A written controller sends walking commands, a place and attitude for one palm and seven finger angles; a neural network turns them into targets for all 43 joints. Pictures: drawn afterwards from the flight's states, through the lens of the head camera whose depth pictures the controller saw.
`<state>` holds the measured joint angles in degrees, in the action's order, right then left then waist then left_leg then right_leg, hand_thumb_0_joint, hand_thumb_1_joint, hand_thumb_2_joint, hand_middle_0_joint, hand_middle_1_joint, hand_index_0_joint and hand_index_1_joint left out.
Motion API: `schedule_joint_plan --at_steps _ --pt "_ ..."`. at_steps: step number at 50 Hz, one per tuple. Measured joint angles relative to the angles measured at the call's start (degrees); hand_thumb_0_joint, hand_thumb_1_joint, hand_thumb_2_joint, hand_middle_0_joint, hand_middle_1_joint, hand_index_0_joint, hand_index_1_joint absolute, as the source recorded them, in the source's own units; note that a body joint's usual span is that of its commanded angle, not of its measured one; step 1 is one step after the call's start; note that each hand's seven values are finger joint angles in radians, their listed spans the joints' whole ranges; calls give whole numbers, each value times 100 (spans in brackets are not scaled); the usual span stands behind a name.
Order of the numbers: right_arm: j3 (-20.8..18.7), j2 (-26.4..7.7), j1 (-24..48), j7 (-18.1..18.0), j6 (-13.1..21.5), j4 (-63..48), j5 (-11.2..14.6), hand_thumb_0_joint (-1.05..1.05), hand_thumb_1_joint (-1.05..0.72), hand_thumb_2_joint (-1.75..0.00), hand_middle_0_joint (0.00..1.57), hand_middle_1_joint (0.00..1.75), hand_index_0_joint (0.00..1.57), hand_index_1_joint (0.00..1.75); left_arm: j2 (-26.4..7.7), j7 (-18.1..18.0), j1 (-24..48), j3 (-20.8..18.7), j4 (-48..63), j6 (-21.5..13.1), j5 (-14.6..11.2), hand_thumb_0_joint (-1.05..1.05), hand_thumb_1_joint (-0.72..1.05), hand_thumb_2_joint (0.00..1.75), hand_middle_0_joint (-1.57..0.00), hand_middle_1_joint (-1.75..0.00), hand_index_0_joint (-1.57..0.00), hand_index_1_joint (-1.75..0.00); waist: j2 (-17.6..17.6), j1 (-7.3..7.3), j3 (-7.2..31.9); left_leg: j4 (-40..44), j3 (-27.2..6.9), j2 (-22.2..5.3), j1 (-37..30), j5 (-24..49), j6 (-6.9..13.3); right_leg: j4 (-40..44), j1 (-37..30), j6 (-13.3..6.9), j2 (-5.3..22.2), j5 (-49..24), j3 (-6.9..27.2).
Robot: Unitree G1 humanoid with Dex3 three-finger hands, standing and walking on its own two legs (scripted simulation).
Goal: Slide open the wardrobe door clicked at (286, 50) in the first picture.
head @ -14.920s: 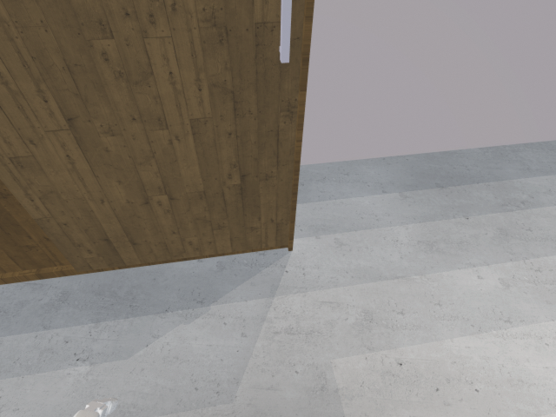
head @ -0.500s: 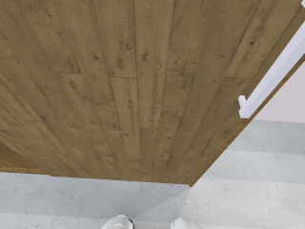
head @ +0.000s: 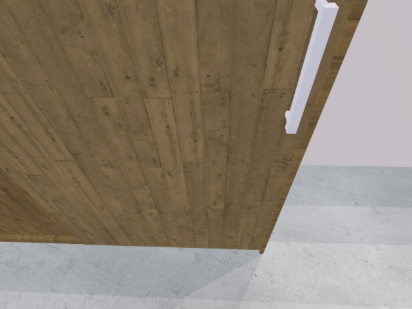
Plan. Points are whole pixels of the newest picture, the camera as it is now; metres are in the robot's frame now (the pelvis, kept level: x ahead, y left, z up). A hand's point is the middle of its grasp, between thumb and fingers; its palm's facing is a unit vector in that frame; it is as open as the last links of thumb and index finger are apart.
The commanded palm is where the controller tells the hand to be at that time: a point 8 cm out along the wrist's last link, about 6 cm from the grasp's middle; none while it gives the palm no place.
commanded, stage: come to a stop and stand still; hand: right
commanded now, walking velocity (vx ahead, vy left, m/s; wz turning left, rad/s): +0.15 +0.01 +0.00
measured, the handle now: (303, 75) +0.47 -0.15 +0.22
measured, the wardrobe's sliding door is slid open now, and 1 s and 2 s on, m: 0.00 0.00 0.00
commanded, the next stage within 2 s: look again from close up in 1.68 s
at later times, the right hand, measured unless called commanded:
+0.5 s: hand out of the picture -0.03 -0.16 -0.20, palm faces -0.01 +0.99 -0.12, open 7.4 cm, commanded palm none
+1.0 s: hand out of the picture +0.06 -0.20 -0.18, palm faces -0.05 +0.96 -0.26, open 7.4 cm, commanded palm none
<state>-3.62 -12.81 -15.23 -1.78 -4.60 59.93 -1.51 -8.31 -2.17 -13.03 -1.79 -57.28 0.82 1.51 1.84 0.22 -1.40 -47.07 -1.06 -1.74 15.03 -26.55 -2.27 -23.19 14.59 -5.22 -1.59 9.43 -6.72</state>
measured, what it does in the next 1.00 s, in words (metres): steps on the spot: left foot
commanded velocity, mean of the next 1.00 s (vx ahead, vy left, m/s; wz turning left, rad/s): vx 0.03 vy -0.01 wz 0.00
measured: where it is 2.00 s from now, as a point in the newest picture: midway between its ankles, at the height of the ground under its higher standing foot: outside the picture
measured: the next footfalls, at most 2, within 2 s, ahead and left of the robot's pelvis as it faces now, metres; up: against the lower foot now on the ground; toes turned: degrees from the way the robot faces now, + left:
left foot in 0.12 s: -0.03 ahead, +0.12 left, +0.00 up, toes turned +3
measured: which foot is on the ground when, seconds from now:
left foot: up 0.00-0.10, down 0.12-1.00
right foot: down 0.00-1.00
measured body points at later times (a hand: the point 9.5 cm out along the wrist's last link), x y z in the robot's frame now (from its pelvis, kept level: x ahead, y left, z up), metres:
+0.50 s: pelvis +0.00 -0.01 -0.02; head +0.03 -0.03 +0.43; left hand -0.04 +0.21 -0.17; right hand -0.03 -0.21 -0.18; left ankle -0.09 +0.14 -0.74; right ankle +0.00 -0.11 -0.74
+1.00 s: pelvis +0.02 -0.02 -0.01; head +0.03 +0.00 +0.44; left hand +0.03 +0.21 -0.17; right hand +0.06 -0.25 -0.16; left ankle -0.07 +0.11 -0.74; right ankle +0.00 -0.11 -0.74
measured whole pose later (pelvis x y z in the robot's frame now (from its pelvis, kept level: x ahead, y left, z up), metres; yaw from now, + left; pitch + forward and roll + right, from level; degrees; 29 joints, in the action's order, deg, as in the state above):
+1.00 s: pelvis +0.02 -0.02 -0.01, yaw +2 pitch +0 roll -1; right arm 0.6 -10.4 -14.0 -2.3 -0.1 60.0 -1.1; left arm -10.6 -1.5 -14.8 0.8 -60.7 -0.7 1.0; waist -0.8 0.5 -1.4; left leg -30.5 -0.4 -3.0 7.5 -23.4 -1.4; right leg -29.9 12.4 -2.3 -0.9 18.0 -7.3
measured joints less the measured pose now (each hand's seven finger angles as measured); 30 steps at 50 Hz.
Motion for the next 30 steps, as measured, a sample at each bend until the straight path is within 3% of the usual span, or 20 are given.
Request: schedule_joint_plan --at_steps 4,7,9,12,15,17,20,22,26,30 --pt "123 143 -226 48 84 199 19 1 -91 -89 19 30 19 30 -62 49 -181 2 -226 20 0 0 92 89 -20 -30 -20 -29 -84 46 157 1722 172 -33 -826 192 155 272 -38 70 -11 -218 -77" --pt "174 271 -392 52 209 291 9 1 -91 -89 19 30 20 30 -99 86 -305 -6 -405 65 -38 0 92 89 -20 -30 -20 -29 -72 19 189 2517 147 -70 -1117 657 300 18 134 273 -62 -1 -143" --pt "207 401 -516 55 245 364 20 1 -91 -89 19 30 20 30 -153 123 -451 -6 -521 121 -24 0 92 89 -20 -30 -20 -29 -194 6 216 2518 183 -7 -1154 802 265 -442 251 444 7 482 0" --pt "227 516 -708 52 330 430 27 1 -91 -89 20 30 20 30 -162 172 -645 15 -629 128 -22 0 92 89 -20 -30 -20 -29 -208 -39 250 2542 148 58 -1200 822 217 -1067 331 513 172 808 197" --pt "246 602 -760 85 385 497 20 1 -91 -89 20 30 20 30 -154 159 -800 23 -665 47 -27 0 91 89 -20 -30 -20 -29 -206 20 204 2327 218 95 -1154 668 165 -1093 223 555 356 801 314" --pt "252 649 -714 100 403 537 27 1 -91 -89 20 30 20 30 -139 124 -869 29 -714 -23 -28 0 91 89 -20 -30 -20 -29 -200 59 138 2054 302 83 -1085 474 119 -888 89 546 407 555 355" --pt "245 644 -585 85 381 569 42 1 -91 -89 20 30 20 30 -4 70 -825 71 -815 -104 -32 0 91 89 -20 -30 -20 -29 51 -18 4 1770 191 -109 -1014 291 48 -919 2 452 248 727 208" --pt "333 681 -509 -8 490 556 26 1 -91 -89 20 30 20 30 -1 90 -794 128 -715 -97 -71 0 91 89 -19 -30 -20 -29 -66 10 3 1851 236 -37 -954 323 -23 -1165 231 412 325 872 261" --pt "416 624 -359 -45 643 416 11 1 -91 -89 20 30 20 30 107 147 -602 182 -400 -181 -50 0 91 89 -19 -30 -20 -29 -100 123 -108 1683 222 -24 -715 288 32 -1454 511 333 342 1042 252" --pt "415 519 -108 -63 595 343 64 1 -91 -89 20 30 20 30 69 27 -552 209 -311 -249 -35 2 94 89 -20 -30 -20 -29 -212 102 -110 969 207 -52 -402 43 287 -1412 381 217 252 1082 151"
